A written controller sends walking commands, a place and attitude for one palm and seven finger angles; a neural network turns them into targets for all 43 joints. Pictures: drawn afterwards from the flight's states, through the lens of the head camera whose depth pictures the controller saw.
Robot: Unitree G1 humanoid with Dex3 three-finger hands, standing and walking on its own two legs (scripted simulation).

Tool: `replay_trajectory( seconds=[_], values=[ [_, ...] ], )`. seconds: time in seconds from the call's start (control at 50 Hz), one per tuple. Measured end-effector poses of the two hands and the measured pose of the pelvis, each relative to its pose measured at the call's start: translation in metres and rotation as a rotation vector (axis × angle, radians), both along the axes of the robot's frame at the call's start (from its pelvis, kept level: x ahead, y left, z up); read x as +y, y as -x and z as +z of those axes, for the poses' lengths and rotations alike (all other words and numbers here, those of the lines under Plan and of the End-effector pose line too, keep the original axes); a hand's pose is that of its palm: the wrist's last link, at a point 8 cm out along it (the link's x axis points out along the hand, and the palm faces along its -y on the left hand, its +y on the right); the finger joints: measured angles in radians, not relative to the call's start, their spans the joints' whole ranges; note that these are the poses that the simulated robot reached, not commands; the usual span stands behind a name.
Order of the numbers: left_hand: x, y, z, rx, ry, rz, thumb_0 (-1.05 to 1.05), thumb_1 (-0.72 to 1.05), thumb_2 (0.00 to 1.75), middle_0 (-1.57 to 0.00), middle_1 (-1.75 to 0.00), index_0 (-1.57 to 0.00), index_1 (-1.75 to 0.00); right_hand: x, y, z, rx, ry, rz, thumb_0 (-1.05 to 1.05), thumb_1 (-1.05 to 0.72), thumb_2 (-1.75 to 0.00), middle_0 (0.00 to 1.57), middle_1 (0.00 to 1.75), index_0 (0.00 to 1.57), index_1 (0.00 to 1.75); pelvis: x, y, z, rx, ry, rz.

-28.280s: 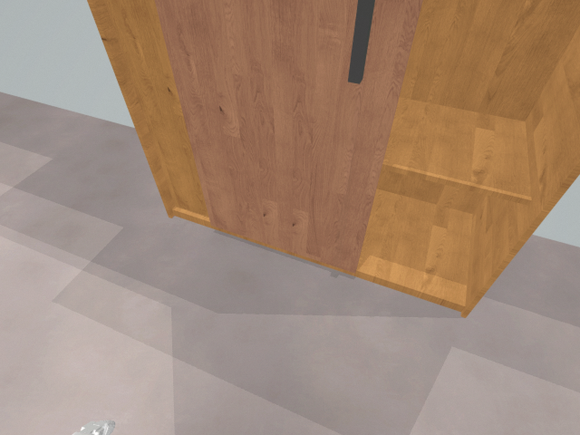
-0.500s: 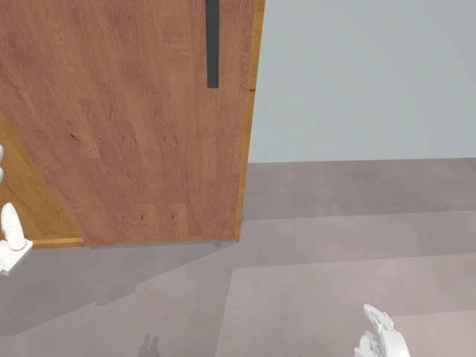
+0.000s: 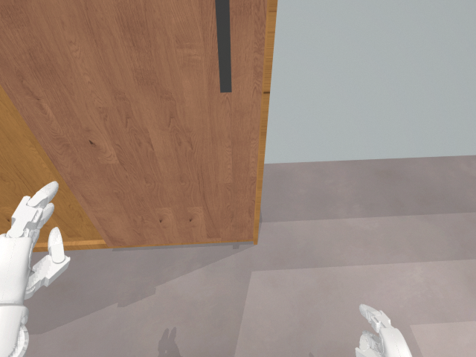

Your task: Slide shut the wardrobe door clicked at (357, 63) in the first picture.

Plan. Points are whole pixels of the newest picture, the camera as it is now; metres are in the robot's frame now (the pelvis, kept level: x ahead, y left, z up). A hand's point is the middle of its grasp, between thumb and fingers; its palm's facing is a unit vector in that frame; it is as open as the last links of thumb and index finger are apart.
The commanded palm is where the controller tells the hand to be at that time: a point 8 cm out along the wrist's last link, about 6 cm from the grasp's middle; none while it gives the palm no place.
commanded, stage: let the arm hang, fingers relaxed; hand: left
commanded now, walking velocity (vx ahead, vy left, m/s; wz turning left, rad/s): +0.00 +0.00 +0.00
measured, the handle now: (223, 20) +0.71 +0.10 +0.26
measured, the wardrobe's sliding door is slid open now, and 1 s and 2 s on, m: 0.00 0.00 0.00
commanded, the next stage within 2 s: look to check the result in 1.04 s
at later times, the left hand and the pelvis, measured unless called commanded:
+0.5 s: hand out of the picture -0.08 +0.19 -0.16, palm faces +0.02 -0.98 -0.20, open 7.2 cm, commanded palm none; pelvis -0.01 +0.01 +0.01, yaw +1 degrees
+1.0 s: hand out of the picture +0.02 +0.18 -0.17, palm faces +0.00 -0.98 -0.19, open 7.3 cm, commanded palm none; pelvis +0.00 +0.01 +0.01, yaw +0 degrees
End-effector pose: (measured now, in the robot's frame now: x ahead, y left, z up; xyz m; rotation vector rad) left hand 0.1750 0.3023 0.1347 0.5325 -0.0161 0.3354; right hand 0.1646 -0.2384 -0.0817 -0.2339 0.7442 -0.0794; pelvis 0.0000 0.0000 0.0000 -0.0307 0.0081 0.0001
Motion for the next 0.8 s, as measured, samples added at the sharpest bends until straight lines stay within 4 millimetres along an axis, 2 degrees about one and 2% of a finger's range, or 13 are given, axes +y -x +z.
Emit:
replay_trajectory(
  seconds=[0.06, 0.1, 0.14, 0.18, 0.22, 0.24, 0.3, 0.36, 0.42, 0.48, 0.54, 0.6, 0.8],
  values=[
    [0.006, -0.002, -0.092, 0.363, 0.132, 0.048, 0.0, 0.9, 0.9, -0.2, -0.3, -0.2, -0.3, -0.011, 0.007, -0.017, 0.083, 0.014, 0.008, 0.01, -0.9, -0.9, 0.21, 0.3, 0.2, 0.3, 0.005, 0.005, -0.005, 0.0, -0.006, 0.005],
    [-0.004, 0.014, -0.154, 0.61, 0.226, 0.08, 0.0, 0.9, 0.9, -0.2, -0.3, -0.2, -0.3, -0.016, 0.019, -0.023, 0.132, 0.023, -0.012, 0.01, -0.9, -0.9, 0.2, 0.3, 0.2, 0.3, 0.006, 0.007, -0.006, -0.005, -0.013, 0.006],
    [-0.023, 0.043, -0.205, 0.831, 0.312, 0.091, 0.0, 0.91, 0.9, -0.2, -0.3, -0.2, -0.3, -0.019, 0.036, -0.027, 0.193, 0.034, -0.036, 0.01, -0.91, -0.9, 0.2, 0.3, 0.2, 0.3, 0.006, 0.008, -0.006, -0.01, -0.019, 0.005],
    [-0.048, 0.078, -0.244, 1.02, 0.395, 0.088, 0.0, 0.91, 0.9, -0.2, -0.3, -0.2, -0.29, -0.021, 0.058, -0.029, 0.272, 0.046, -0.058, 0.01, -0.91, -0.9, 0.2, 0.3, 0.2, 0.3, 0.005, 0.009, -0.004, -0.016, -0.022, 0.004],
    [-0.072, 0.115, -0.269, 1.174, 0.475, 0.084, 0.01, 0.91, 0.89, -0.2, -0.3, -0.2, -0.29, -0.02, 0.083, -0.03, 0.364, 0.058, -0.078, 0.01, -0.91, -0.9, 0.2, 0.3, 0.2, 0.3, 0.004, 0.009, -0.001, -0.019, -0.021, 0.004],
    [-0.077, 0.133, -0.276, 1.225, 0.502, 0.114, 0.01, 0.93, 0.89, -0.2, -0.3, -0.2, -0.3, -0.02, 0.096, -0.031, 0.412, 0.063, -0.087, 0.01, -0.91, -0.9, 0.2, 0.3, 0.2, 0.3, 0.003, 0.009, 0.001, -0.019, -0.019, 0.005],
    [-0.077, 0.179, -0.285, 1.348, 0.547, 0.188, 0.01, 0.98, 0.89, -0.21, -0.3, -0.21, -0.3, -0.015, 0.133, -0.033, 0.554, 0.07, -0.107, 0.01, -0.91, -0.9, 0.2, 0.3, 0.2, 0.3, 0.001, 0.009, 0.005, -0.018, -0.012, 0.012],
    [-0.074, 0.216, -0.282, 1.441, 0.567, 0.25, 0.01, 0.98, 0.89, -0.21, -0.3, -0.21, -0.3, -0.008, 0.161, -0.037, 0.66, 0.06, -0.126, 0.01, -0.91, -0.9, 0.2, 0.3, 0.2, 0.3, 0.003, 0.008, 0.007, -0.018, -0.008, 0.017],
    [-0.07, 0.243, -0.275, 1.504, 0.565, 0.306, 0.0, 0.96, 0.89, -0.21, -0.3, -0.21, -0.3, 0.002, 0.178, -0.042, 0.719, 0.035, -0.14, 0.01, -0.91, -0.9, 0.2, 0.3, 0.2, 0.3, 0.005, 0.008, 0.009, -0.02, -0.007, 0.017],
    [-0.065, 0.257, -0.268, 1.538, 0.55, 0.341, 0.0, 0.94, 0.89, -0.2, -0.3, -0.21, -0.3, 0.014, 0.186, -0.048, 0.74, 0.001, -0.149, 0.01, -0.91, -0.9, 0.2, 0.3, 0.2, 0.3, 0.008, 0.008, 0.01, -0.023, -0.009, 0.014],
    [-0.061, 0.259, -0.264, 1.543, 0.532, 0.356, 0.0, 0.93, 0.89, -0.2, -0.3, -0.2, -0.3, 0.025, 0.185, -0.054, 0.734, -0.035, -0.151, 0.01, -0.91, -0.9, 0.2, 0.3, 0.2, 0.3, 0.01, 0.008, 0.01, -0.023, -0.013, 0.009],
    [-0.059, 0.25, -0.263, 1.519, 0.518, 0.353, 0.0, 0.92, 0.89, -0.2, -0.3, -0.2, -0.3, 0.034, 0.18, -0.058, 0.714, -0.062, -0.146, 0.01, -0.91, -0.9, 0.2, 0.3, 0.2, 0.3, 0.011, 0.008, 0.01, -0.025, -0.017, 0.004],
    [-0.07, 0.189, -0.272, 1.374, 0.52, 0.246, 0.0, 0.91, 0.89, -0.2, -0.3, -0.2, -0.3, 0.027, 0.167, -0.056, 0.656, -0.056, -0.17, 0.02, -0.93, -0.9, 0.2, 0.3, 0.2, 0.3, 0.011, 0.004, 0.01, -0.035, -0.022, -0.005]
  ],
)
